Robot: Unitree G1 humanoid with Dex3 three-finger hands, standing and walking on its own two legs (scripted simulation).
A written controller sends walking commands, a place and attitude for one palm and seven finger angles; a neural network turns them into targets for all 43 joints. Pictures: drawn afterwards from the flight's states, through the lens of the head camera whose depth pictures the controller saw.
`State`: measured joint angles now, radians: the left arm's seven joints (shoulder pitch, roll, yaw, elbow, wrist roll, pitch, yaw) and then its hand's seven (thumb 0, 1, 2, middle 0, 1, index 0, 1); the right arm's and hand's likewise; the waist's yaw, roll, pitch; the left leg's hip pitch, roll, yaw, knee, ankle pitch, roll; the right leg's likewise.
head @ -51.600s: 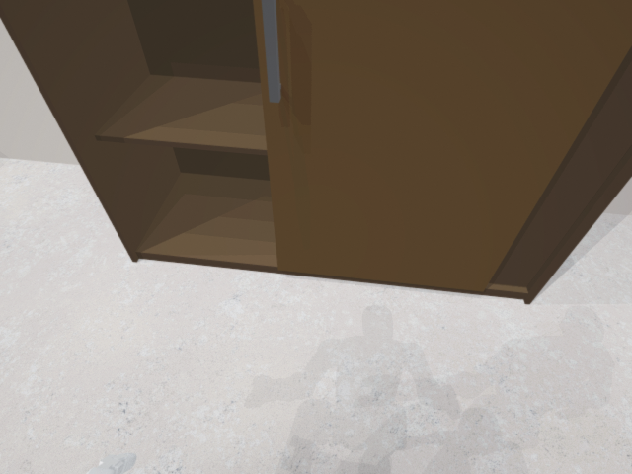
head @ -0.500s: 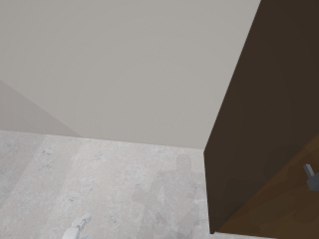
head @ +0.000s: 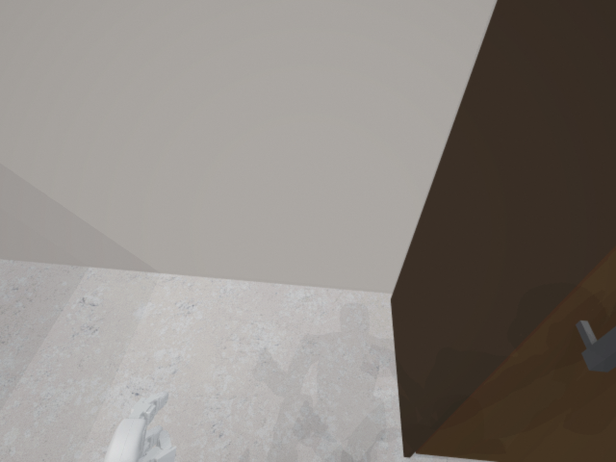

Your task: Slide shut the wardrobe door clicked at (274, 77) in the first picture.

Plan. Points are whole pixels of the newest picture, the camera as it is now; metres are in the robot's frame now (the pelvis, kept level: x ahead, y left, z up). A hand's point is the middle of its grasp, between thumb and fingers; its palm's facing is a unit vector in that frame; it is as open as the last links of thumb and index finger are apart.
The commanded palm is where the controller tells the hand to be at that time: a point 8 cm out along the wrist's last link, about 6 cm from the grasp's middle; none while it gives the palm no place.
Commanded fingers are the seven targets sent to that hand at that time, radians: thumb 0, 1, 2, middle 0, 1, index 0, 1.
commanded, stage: stop walking and hold the door there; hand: right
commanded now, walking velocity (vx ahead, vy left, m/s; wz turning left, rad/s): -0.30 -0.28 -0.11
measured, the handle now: out of the picture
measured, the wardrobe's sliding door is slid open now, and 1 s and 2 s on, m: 0.00 0.00 0.01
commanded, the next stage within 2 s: loosen the grip on the handle in 1.28 s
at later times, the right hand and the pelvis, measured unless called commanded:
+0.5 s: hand out of the picture +0.24 -0.35 +0.12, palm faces +0.42 +0.87 -0.25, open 5.6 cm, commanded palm +0.19 -0.38 +0.13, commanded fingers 0.00 -0.90 -0.90 0.45 1.40 0.45 1.40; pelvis -0.07 -0.10 -0.01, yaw -2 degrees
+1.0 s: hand out of the picture +0.24 -0.34 +0.13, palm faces +0.40 +0.90 -0.19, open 5.7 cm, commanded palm +0.20 -0.37 +0.13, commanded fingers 0.00 -0.90 -0.90 0.45 1.40 0.45 1.40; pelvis -0.06 -0.11 +0.00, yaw +0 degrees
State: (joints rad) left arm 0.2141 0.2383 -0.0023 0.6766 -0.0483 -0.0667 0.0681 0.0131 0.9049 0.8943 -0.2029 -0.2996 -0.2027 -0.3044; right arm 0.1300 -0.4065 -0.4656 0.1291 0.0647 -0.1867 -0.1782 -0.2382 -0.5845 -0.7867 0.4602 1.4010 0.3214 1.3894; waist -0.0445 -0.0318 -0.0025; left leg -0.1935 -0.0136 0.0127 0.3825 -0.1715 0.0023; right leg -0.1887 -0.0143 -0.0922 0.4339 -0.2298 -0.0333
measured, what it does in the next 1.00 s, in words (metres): steps to the right: right foot, then left foot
